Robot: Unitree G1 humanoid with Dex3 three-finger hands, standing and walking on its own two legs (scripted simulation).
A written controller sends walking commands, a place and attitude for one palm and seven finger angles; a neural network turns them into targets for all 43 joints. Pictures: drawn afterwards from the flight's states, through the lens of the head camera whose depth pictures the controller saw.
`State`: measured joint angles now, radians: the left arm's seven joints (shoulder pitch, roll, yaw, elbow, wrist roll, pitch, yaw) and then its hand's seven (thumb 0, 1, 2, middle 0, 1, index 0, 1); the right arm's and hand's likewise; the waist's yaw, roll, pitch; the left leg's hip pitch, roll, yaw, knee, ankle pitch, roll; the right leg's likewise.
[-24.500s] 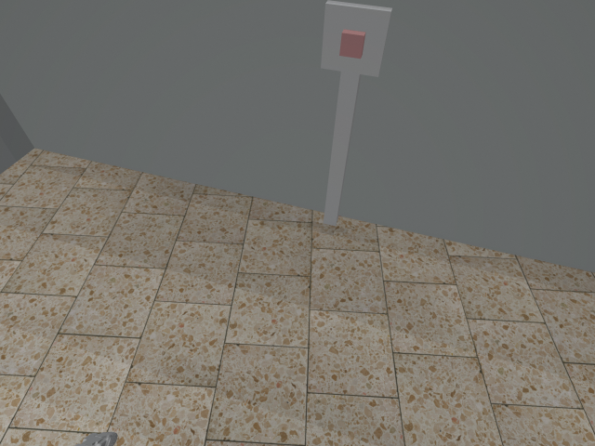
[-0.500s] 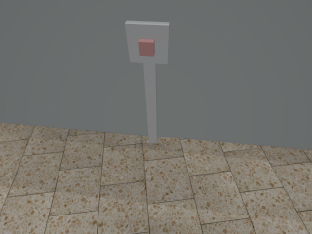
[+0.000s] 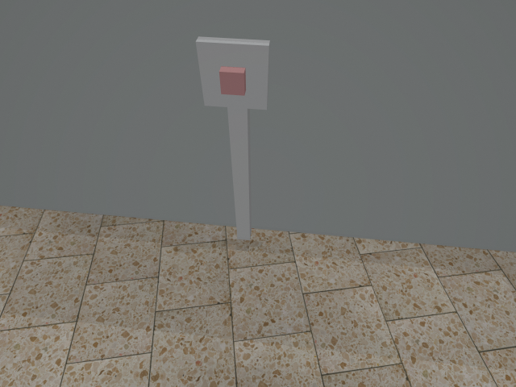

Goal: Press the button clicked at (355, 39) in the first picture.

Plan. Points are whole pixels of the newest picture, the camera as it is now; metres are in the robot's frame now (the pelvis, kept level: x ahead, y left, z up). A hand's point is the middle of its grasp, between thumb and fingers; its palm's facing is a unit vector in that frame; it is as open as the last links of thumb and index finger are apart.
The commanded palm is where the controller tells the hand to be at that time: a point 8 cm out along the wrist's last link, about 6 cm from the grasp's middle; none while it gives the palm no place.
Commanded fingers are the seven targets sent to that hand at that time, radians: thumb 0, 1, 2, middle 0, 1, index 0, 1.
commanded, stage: stand and wait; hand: left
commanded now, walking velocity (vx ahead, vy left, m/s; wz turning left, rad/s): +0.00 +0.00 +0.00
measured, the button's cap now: (233, 80) +0.81 +0.11 +0.06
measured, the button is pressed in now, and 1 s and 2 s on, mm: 0 0 0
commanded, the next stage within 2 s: none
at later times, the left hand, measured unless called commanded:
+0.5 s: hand out of the picture +0.00 +0.16 -0.17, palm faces +0.05 -0.98 -0.18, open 7.4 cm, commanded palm none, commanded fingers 0.00 0.90 0.90 -0.20 -0.30 -0.20 -0.30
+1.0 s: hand out of the picture +0.02 +0.16 -0.17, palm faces +0.04 -0.98 -0.19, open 7.4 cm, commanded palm none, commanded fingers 0.00 0.90 0.90 -0.20 -0.30 -0.20 -0.30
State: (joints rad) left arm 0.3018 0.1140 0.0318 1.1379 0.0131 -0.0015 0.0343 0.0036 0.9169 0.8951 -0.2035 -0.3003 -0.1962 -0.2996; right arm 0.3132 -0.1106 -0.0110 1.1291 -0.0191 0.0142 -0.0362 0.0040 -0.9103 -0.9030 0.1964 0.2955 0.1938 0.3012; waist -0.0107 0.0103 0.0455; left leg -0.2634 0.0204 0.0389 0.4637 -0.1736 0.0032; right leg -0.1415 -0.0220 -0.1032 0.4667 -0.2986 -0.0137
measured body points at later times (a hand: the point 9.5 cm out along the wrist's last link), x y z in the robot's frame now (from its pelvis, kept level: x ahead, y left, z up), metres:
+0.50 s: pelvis +0.02 -0.01 +0.00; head +0.03 -0.01 +0.45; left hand +0.00 +0.21 -0.16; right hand +0.01 -0.22 -0.16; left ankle +0.05 +0.12 -0.74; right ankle -0.03 -0.11 -0.74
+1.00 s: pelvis +0.03 -0.01 +0.00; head +0.05 -0.02 +0.45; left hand +0.02 +0.21 -0.16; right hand +0.02 -0.23 -0.16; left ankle +0.05 +0.12 -0.74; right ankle -0.03 -0.11 -0.74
